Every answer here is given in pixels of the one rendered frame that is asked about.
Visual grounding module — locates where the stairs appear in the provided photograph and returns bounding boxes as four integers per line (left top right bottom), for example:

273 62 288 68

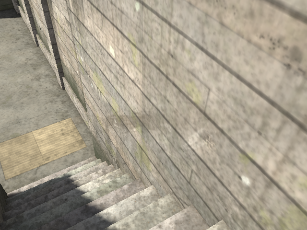
0 156 230 230

